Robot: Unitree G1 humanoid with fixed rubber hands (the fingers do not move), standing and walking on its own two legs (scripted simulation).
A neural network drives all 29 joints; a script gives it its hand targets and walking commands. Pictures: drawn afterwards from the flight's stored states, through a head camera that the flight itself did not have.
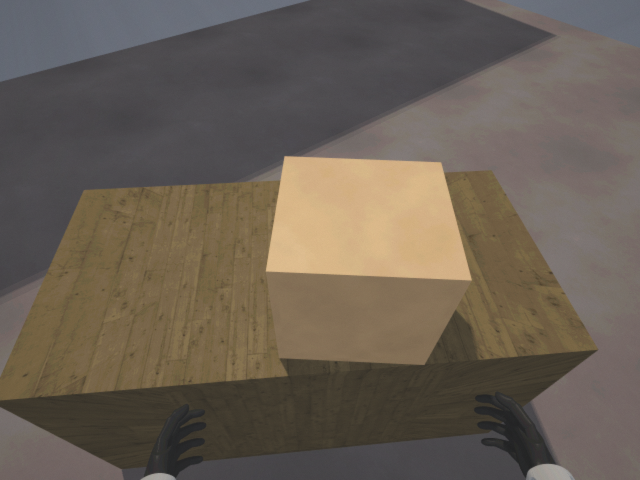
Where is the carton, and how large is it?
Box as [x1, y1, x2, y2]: [266, 156, 471, 364]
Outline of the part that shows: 284,156 266,267 266,276 279,357 424,364 471,280 440,162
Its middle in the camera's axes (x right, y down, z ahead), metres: +0.07 +0.03 +0.67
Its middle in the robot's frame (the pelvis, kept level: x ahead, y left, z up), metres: +0.46 -0.04 -0.06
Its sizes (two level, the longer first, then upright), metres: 0.263 0.240 0.267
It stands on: a pedestal, 0.58 m high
